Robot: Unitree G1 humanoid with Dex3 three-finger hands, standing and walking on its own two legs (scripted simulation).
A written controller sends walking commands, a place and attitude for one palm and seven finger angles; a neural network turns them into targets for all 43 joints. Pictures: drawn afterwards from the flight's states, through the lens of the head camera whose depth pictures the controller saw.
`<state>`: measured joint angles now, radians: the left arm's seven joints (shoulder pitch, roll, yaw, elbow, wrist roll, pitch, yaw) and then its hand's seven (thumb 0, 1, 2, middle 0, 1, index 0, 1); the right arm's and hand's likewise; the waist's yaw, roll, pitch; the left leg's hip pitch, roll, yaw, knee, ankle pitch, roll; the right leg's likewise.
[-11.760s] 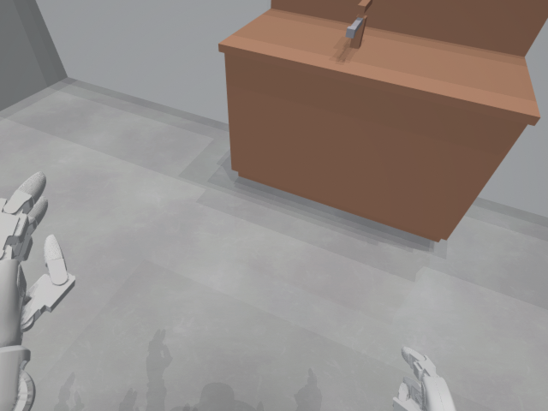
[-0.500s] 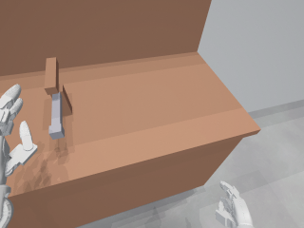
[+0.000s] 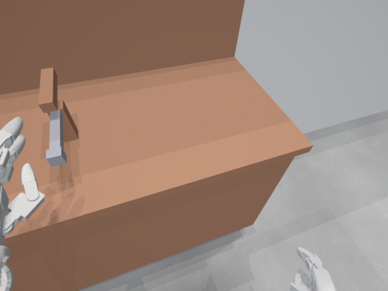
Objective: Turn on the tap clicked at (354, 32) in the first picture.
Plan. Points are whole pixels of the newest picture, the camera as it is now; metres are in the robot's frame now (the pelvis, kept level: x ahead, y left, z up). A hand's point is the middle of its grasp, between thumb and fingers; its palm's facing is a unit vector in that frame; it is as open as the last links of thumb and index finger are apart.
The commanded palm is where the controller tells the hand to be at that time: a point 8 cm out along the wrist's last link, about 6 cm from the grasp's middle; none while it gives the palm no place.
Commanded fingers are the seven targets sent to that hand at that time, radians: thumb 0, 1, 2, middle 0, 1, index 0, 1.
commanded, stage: come to a stop and stand still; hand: left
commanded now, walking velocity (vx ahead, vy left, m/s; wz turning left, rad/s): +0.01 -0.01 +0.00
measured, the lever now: (56, 156) +0.35 +0.31 +0.08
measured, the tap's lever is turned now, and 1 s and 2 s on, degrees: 0 0 0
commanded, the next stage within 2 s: look again from close up in 1.68 s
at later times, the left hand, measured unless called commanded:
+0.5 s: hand (9, 181) +0.23 +0.28 +0.19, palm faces +0.47 -0.77 -0.43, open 7.5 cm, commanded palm +0.14 +0.29 +0.18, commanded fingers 0.00 0.90 0.90 -0.20 -0.30 -0.20 -0.30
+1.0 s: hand (12, 195) +0.21 +0.27 +0.17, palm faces +0.45 -0.79 -0.41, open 7.4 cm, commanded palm +0.14 +0.29 +0.18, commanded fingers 0.00 0.90 0.90 -0.20 -0.30 -0.20 -0.30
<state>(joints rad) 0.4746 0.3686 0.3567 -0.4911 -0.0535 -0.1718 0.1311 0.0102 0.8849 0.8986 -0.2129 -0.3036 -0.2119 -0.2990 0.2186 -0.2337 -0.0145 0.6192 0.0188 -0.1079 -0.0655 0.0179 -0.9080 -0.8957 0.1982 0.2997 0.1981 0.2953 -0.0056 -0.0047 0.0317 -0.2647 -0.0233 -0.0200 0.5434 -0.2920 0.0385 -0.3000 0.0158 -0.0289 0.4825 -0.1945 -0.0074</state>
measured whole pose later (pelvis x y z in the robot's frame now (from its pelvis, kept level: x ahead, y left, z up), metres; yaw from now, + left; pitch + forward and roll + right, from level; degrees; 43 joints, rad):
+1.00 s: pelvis +0.00 +0.00 +0.00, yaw +4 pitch +1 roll +1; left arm 0.39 0.45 0.40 -0.50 -0.08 -0.27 0.12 0.02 0.89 0.90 -0.21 -0.30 -0.21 -0.30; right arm 0.23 -0.25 0.00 0.60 0.02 -0.19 0.03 0.02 -0.91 -0.90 0.20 0.30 0.20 0.30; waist 0.06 -0.06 0.10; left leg -0.28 -0.08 -0.06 0.52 -0.26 0.03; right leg -0.34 -0.03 -0.04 0.56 -0.24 0.00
